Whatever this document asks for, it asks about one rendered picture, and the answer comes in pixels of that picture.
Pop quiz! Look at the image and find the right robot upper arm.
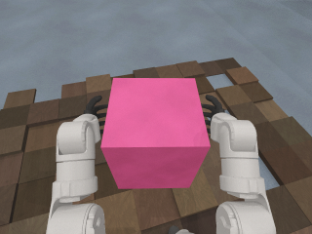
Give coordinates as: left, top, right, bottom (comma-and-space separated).
215, 201, 276, 234

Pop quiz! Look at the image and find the left robot upper arm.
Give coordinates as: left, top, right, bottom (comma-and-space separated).
47, 203, 106, 234

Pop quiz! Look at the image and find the right robot hand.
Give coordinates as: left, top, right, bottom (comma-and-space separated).
201, 95, 225, 134

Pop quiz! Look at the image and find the carton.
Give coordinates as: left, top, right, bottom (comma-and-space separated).
100, 78, 211, 189

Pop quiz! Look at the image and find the left robot hand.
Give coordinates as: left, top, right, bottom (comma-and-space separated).
83, 96, 108, 134

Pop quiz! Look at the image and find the right robot forearm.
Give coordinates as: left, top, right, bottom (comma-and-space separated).
210, 112, 277, 234

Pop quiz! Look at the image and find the left robot forearm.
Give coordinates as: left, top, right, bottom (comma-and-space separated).
46, 113, 101, 234

